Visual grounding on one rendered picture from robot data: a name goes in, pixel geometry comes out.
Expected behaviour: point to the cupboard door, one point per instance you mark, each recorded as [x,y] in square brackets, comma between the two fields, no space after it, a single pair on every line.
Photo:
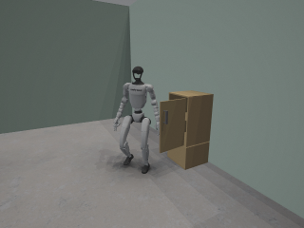
[172,133]

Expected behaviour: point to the robot left foot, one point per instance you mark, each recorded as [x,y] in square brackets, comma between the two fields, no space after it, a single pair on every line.
[145,169]

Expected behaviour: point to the robot left hand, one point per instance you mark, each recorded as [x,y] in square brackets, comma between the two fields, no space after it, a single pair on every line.
[157,126]

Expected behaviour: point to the robot head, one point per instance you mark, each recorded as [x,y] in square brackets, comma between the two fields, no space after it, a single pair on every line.
[137,70]

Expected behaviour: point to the handle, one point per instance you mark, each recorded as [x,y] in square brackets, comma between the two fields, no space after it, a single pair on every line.
[166,117]

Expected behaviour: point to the right robot upper arm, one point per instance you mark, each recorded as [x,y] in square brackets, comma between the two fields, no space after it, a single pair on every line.
[125,93]

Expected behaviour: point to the left robot upper arm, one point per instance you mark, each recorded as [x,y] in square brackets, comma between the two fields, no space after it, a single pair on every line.
[149,88]

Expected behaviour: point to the robot right forearm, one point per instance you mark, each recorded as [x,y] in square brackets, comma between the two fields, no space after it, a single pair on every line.
[121,110]

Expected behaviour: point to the robot left forearm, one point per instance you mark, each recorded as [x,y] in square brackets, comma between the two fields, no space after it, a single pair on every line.
[156,111]

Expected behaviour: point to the robot right hand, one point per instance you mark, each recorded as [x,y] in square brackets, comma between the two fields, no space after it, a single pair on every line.
[116,122]

